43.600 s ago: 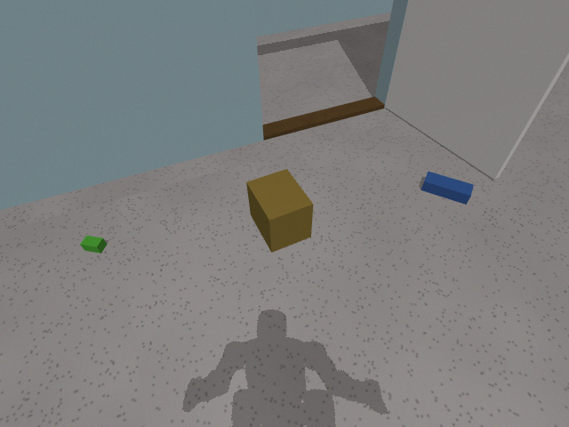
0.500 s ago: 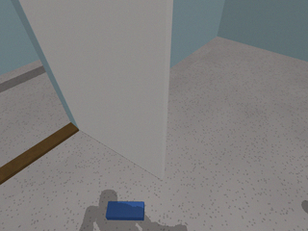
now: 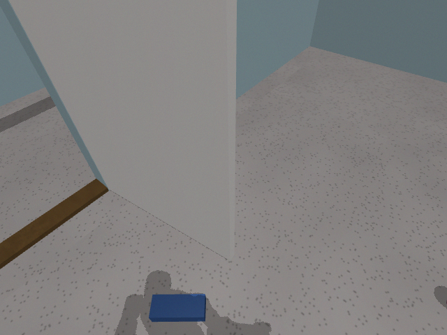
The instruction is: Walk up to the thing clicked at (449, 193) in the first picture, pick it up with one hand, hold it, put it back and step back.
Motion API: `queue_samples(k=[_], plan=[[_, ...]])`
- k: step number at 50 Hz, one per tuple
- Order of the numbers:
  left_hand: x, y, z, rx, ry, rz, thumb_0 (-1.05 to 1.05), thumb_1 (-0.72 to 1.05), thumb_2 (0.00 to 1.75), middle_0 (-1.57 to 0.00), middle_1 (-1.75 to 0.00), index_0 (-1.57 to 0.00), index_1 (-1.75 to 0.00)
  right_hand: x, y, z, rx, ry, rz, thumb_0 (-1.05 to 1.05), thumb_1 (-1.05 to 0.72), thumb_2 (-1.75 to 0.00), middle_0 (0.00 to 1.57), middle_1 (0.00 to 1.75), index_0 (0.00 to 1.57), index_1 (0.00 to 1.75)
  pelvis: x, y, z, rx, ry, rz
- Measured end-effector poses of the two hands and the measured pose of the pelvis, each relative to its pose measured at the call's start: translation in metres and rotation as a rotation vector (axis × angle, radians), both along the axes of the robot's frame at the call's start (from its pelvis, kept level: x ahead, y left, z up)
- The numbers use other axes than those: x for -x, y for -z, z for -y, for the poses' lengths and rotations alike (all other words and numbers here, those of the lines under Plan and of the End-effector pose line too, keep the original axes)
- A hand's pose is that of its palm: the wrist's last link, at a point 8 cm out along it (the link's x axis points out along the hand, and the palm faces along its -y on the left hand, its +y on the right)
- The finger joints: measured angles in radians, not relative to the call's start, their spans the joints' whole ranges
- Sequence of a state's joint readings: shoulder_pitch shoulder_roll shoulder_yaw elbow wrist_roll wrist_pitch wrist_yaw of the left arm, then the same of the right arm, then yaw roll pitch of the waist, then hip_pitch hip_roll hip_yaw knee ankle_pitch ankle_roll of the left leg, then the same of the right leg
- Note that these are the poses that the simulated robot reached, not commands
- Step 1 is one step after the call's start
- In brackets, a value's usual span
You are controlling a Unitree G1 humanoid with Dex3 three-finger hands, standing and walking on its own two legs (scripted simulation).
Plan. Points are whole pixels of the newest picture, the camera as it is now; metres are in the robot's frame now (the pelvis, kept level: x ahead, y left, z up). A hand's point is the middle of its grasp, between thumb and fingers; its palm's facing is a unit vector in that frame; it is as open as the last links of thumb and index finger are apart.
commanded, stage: stand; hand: left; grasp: from above
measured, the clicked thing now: (178, 307) +0.40 +0.24 -0.75
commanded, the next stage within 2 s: step back in 1.04 s
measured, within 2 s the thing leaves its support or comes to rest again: neither
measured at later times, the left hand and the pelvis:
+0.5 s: hand out of the picture +0.08 +0.24 -0.16, palm faces +0.01 -0.94 -0.33, open 7.4 cm; pelvis +0.01 -0.01 +0.00, yaw +0 degrees
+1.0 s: hand out of the picture +0.08 +0.24 -0.16, palm faces -0.01 -0.94 -0.33, open 7.4 cm; pelvis +0.01 -0.01 +0.00, yaw +0 degrees
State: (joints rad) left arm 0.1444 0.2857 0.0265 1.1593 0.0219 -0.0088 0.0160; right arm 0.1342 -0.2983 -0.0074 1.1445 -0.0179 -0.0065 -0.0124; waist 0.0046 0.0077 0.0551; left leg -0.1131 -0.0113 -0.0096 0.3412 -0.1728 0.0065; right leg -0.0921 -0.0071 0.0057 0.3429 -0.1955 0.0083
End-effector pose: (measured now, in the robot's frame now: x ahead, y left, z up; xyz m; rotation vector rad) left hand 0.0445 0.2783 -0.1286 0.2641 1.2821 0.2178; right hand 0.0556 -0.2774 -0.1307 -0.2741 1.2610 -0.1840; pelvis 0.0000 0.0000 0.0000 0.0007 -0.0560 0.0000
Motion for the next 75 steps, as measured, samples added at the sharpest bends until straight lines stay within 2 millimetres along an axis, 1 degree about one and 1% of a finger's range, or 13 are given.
queue_samples(k=[7,15,27,52,55,59,63,66,70,72,75], plan=[[-0.018,-0.001,0.006,0.009,0.012,0.026,0.00,0.91,0.90,-0.21,-0.30,-0.20,-0.30,-0.007,-0.001,0.001,-0.001,0.001,0.005,0.01,-0.90,-0.90,0.20,0.30,0.20,0.30,-0.005,0.000,0.002,0.000,0.002,-0.004],[-0.026,-0.002,0.003,0.002,0.017,0.030,0.00,0.90,0.90,-0.21,-0.30,-0.20,-0.30,-0.010,-0.003,0.008,0.012,0.004,0.002,0.01,-0.90,-0.90,0.20,0.30,0.20,0.30,-0.008,-0.001,0.004,0.000,0.004,-0.010],[-0.032,-0.006,-0.005,-0.020,0.021,0.038,0.00,0.91,0.90,-0.21,-0.30,-0.20,-0.30,-0.016,-0.007,0.017,0.029,0.003,0.012,0.01,-0.90,-0.90,0.20,0.30,0.20,0.30,-0.009,-0.001,0.005,-0.001,0.006,-0.011],[-0.033,-0.007,-0.003,-0.018,0.042,0.036,0.00,0.91,0.90,-0.21,-0.30,-0.20,-0.30,-0.015,-0.008,0.020,0.027,0.000,0.004,0.01,-0.90,-0.90,0.20,0.30,0.21,0.30,-0.011,-0.002,0.007,-0.001,0.008,-0.018],[-0.035,-0.006,-0.007,-0.023,0.037,0.045,0.00,0.90,0.90,-0.21,-0.30,-0.20,-0.30,-0.017,-0.007,0.024,0.029,0.011,0.012,0.01,-0.90,-0.90,0.21,0.30,0.21,0.30,-0.005,0.001,0.007,0.002,0.011,-0.025],[-0.036,-0.004,-0.019,-0.050,0.053,0.056,0.00,0.90,0.90,-0.21,-0.30,-0.21,-0.30,-0.017,-0.007,0.031,0.048,0.014,0.030,0.01,-0.90,-0.90,0.21,0.30,0.21,0.30,0.011,0.007,0.006,0.009,0.012,-0.029],[-0.037,-0.001,-0.033,-0.069,0.083,0.075,0.00,0.90,0.90,-0.21,-0.30,-0.20,-0.30,-0.010,-0.007,0.036,0.082,0.006,0.030,0.01,-0.90,-0.90,0.20,0.30,0.21,0.30,0.027,0.013,-0.002,0.016,0.012,-0.030],[-0.039,0.004,-0.045,-0.072,0.109,0.094,0.00,0.90,0.90,-0.21,-0.30,-0.20,-0.30,0.003,-0.010,0.032,0.108,0.008,0.027,0.01,-0.90,-0.90,0.20,0.30,0.20,0.30,0.036,0.018,-0.013,0.008,0.017,-0.032],[-0.047,0.015,-0.062,-0.067,0.118,0.139,0.00,0.90,0.90,-0.21,-0.30,-0.20,-0.30,0.031,-0.011,0.022,0.143,0.011,0.012,0.01,-0.90,-0.90,0.20,0.30,0.20,0.30,0.049,0.027,-0.029,0.013,0.014,-0.035],[-0.047,0.016,-0.063,-0.066,0.125,0.150,0.00,0.91,0.90,-0.21,-0.30,-0.20,-0.30,0.047,-0.014,0.014,0.146,0.012,-0.005,0.01,-0.90,-0.90,0.20,0.30,0.20,0.30,0.057,0.025,-0.032,0.019,0.022,-0.026],[-0.040,0.014,-0.061,-0.049,0.140,0.147,0.00,0.91,0.90,-0.20,-0.30,-0.20,-0.30,0.069,-0.021,0.004,0.146,0.021,-0.023,0.01,-0.90,-0.90,0.20,0.30,0.21,0.30,0.067,0.017,-0.035,0.035,0.025,-0.030]])
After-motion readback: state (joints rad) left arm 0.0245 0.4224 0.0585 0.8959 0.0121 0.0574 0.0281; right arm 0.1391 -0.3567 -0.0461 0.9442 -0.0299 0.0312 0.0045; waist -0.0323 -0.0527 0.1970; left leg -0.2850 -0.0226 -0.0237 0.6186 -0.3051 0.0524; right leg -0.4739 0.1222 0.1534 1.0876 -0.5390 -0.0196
